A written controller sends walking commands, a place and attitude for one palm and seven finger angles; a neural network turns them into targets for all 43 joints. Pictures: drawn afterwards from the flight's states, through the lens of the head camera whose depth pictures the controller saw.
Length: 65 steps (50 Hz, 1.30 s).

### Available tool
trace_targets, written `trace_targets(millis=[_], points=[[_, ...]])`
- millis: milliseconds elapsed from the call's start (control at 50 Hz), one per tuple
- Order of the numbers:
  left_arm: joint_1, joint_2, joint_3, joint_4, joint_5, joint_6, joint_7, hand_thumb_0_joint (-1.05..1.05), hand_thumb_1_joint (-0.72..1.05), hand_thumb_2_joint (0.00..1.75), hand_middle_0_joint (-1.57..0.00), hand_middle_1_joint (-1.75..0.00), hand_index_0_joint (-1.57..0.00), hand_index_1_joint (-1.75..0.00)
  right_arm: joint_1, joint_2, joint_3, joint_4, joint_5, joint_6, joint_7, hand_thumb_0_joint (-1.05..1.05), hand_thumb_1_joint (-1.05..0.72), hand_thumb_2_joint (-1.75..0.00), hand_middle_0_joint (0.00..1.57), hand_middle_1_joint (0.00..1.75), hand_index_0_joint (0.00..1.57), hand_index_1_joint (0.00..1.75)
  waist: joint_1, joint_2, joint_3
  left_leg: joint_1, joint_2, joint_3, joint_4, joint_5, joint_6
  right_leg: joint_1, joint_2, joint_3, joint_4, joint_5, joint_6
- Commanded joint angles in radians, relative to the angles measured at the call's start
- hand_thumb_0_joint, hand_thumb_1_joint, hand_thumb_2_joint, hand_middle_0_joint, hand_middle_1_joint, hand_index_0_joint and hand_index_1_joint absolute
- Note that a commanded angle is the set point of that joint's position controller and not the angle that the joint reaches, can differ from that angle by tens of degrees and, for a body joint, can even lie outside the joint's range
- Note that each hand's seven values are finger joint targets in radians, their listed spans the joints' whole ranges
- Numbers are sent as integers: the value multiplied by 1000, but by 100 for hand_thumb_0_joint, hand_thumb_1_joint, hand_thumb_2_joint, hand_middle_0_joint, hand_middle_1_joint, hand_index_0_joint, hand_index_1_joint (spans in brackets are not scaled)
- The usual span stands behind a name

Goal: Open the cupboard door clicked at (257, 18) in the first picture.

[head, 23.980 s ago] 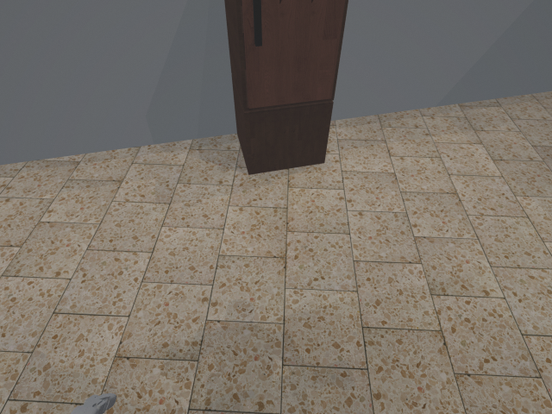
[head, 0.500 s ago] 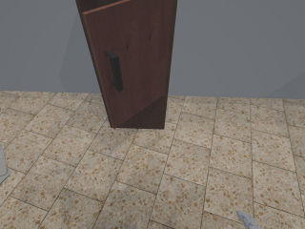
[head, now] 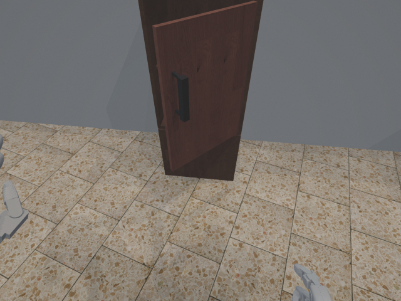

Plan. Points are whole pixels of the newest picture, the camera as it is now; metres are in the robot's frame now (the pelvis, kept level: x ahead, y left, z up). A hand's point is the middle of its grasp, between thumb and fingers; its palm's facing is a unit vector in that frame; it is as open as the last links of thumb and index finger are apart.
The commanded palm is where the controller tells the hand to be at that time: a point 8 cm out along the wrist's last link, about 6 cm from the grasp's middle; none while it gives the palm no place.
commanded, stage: stop stepping back and stand still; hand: left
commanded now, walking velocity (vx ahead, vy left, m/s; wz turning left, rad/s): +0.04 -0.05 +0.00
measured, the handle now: (180, 96) +0.71 +0.12 +0.04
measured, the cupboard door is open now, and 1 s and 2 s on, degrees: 45 45 45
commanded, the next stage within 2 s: let the arm hang, fingers relaxed in 0.14 s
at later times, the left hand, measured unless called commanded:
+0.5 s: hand out of the picture +0.12 +0.19 -0.14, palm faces -0.04 -0.98 -0.21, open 7.4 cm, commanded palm none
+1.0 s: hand out of the picture -0.04 +0.20 -0.16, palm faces +0.03 -0.97 -0.25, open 7.4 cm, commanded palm none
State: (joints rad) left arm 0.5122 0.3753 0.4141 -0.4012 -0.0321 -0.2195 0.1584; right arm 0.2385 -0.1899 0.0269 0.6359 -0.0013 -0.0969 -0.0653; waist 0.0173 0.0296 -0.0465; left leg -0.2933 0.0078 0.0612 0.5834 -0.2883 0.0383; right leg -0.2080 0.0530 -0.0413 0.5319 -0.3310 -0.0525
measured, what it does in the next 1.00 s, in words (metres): stands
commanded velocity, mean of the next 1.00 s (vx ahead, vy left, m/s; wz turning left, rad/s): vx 0.00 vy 0.00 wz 0.00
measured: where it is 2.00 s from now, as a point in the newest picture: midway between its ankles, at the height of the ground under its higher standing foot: outside the picture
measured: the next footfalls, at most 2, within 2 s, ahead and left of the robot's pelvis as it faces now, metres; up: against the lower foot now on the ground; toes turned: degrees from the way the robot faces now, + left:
none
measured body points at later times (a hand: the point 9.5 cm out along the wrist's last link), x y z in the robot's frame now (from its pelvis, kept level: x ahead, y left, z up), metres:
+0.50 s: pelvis +0.01 +0.01 +0.00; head +0.02 +0.01 +0.45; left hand +0.12 +0.24 -0.12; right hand +0.09 -0.25 -0.13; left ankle +0.01 +0.09 -0.73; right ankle -0.02 -0.09 -0.73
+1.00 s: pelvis -0.02 +0.00 +0.01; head -0.01 -0.01 +0.46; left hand -0.04 +0.25 -0.14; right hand -0.01 -0.22 -0.16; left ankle +0.01 +0.09 -0.73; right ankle -0.02 -0.09 -0.73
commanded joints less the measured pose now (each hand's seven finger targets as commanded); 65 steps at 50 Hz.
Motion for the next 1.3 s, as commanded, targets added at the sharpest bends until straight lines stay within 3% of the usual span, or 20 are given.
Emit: trace_targets(millis=[0, 40, 60, 100, 160, 200, 220, 240, 260, 280, 320, 360, 380, 420, 460, 580, 700, 780, 960, 1280], points=[[-153, 194, 61, -232, 1, -36, 10, 0, 90, 90, -20, -30, -20, -30, -101, -149, -60, -148, 3, -62, -27, 0, -90, -90, 20, 30, 20, 30, -34, -9, -6, 137, 88, -117, -163, 99, 17, -73, -126, 164, -99, 102, 0], [-157, 210, 75, -299, 8, -42, 12, 0, 90, 90, -20, -30, -20, -30, -104, -139, -44, -154, -1, -70, -28, 0, -90, -90, 20, 30, 20, 30, -27, 129, -29, 167, 179, -261, -243, 214, 49, -79, -57, 63, 23, 137, 44], [-155, 227, 88, -318, 11, -45, 14, 0, 90, 90, -20, -30, -20, -30, -101, -129, -42, -151, -7, -77, -28, 0, -90, -90, 20, 30, 20, 30, -26, 141, -27, 181, 216, -308, -268, 287, 63, -99, -51, 40, 61, 65, 54], [-132, 258, 116, -367, 17, -48, 17, 0, 90, 90, -20, -30, -20, -30, -97, -126, -42, -148, -16, -94, -23, 0, -90, -90, 20, 30, 20, 30, -17, 150, -32, 217, 227, -286, -255, 461, 56, -111, -58, 30, 68, -19, 51], [-8, 235, 128, -388, 11, -48, 18, 0, 90, 90, -20, -30, -20, -30, -91, -123, -41, -156, -12, -98, -5, 0, -90, -90, 20, 30, 20, 30, -14, 206, -58, 196, 188, -167, -200, 591, 16, -15, -59, 7, -21, 39, 45], [84, 231, 156, -348, 2, -51, 16, 0, 90, 90, -20, -30, -20, -30, -85, -128, -47, -165, -7, -89, 1, 0, -90, -90, 20, 30, 20, 30, -18, 144, -86, 130, 151, -121, -151, 559, -14, 99, -72, 18, -89, 244, 34], [-5, -2, -286, 500, 75, 120, -120, 0, 90, 90, -20, -30, -20, -30, -107, -282, -110, 64, 17, -82, 70, 0, -90, -90, 20, 30, 20, 30, -40, 19, -32, 34, 96, -77, 32, 598, -13, 26, -174, 57, 20, 551, 3], [-8, -37, -296, 539, 64, 206, -136, 0, 90, 90, -20, -30, -20, -30, -21, -179, -108, 59, 22, -17, 72, 0, -90, -90, 20, 30, 20, 30, -44, -38, -114, 89, 95, -69, 37, 486, -35, 5, -211, 135, 11, 588, -17], [-16, -56, -309, 525, 63, 227, -141, 0, 90, 90, -20, -30, -20, -30, 5, -158, -98, 46, 16, 0, 69, 0, -90, -90, 20, 30, 20, 30, -56, -50, -101, 96, 88, -65, 36, 363, -32, -39, -216, 126, 5, 516, -15], [-63, -59, -319, 563, 65, 219, -146, 0, 90, 90, -20, -30, -20, -30, 9, -157, -89, 63, 6, 11, 70, 0, -90, -90, 20, 30, 20, 30, -50, -72, -101, 73, 88, -83, 19, 284, -14, -79, -205, 104, 9, 372, -13], [-135, -27, -323, 648, 69, 213, -152, 0, 90, 90, -20, -30, -20, -30, -6, -167, -77, 60, -7, 38, 68, 0, -90, -90, 20, 30, 20, 30, -38, -205, -61, 16, 89, -121, -12, 238, 15, -54, -183, 95, -8, 300, -2], [-180, -7, -328, 755, 69, 211, -149, 0, 90, 90, -20, -30, -20, -30, -33, -193, -74, 68, -21, 49, 62, 0, -90, -90, 20, 30, 20, 30, -28, -311, -52, 20, 76, -131, -9, 339, 21, 0, -190, 110, -15, 462, -8], [-214, 5, -331, 810, 67, 214, -145, 0, 90, 90, -20, -30, -20, -30, -33, -203, -78, 85, -21, 55, 59, 0, -90, -90, 20, 30, 20, 30, -32, -296, -53, 39, 71, -138, -22, 387, 18, 16, -194, 102, -5, 509, -12], [-242, 13, -345, 920, 59, 218, -137, 0, 90, 90, -20, -30, -20, -30, -47, -200, -70, 121, -26, 66, 57, 0, -90, -90, 20, 30, 20, 30, -25, -144, -32, 67, 75, -137, -68, 430, 12, 31, -186, 109, -8, 484, -10], [-256, 1, -360, 1029, 51, 222, -131, 0, 90, 90, -20, -30, -20, -30, -46, -180, -54, 172, -28, 73, 53, 0, -90, -90, 20, 30, 20, 30, -20, 18, -2, 82, 88, -155, -134, 432, 14, 40, -159, 103, -36, 332, 3], [-204, -57, -370, 1278, 43, 214, -129, 0, 90, 90, -20, -30, -20, -30, -10, -117, -40, 293, -24, 89, 43, 0, -90, -90, 20, 30, 20, 30, -19, 168, 9, 95, 82, -149, -199, 206, 9, 80, -155, 109, -162, 181, -9], [-215, -58, -387, 1407, 41, 207, -132, 0, 90, 90, -20, -30, -20, -30, 34, -126, -46, 374, -14, 97, 38, 0, -90, -90, 20, 30, 20, 30, -26, -4, 60, 110, 98, -158, -231, 158, 13, 54, -154, 100, -217, 154, -12], [-205, -68, -396, 1466, 39, 205, -130, 0, 90, 90, -20, -30, -20, -30, 51, -121, -43, 419, -13, 98, 35, 0, -90, -90, 20, 30, 20, 30, -30, -56, 110, 122, 94, -149, -248, 133, 12, 14, -157, 107, -241, 120, -11], [-188, -81, -400, 1519, 39, 205, -123, 0, 90, 90, -20, -30, -20, -30, 62, -91, -38, 476, -15, 98, 36, 0, -90, -90, 20, 30, 20, 30, -28, -75, 137, 117, 91, -141, -277, 88, 10, -13, -156, 109, -245, 68, -5], [-185, -101, -388, 1535, 39, 198, -121, 0, 90, 90, -20, -30, -20, -30, 89, -62, -41, 497, -18, 89, 30, 0, -90, -90, 20, 30, 20, 30, -26, 8, 130, 96, 88, -133, -283, 98, 2, 8, -158, 114, -247, 87, -10]])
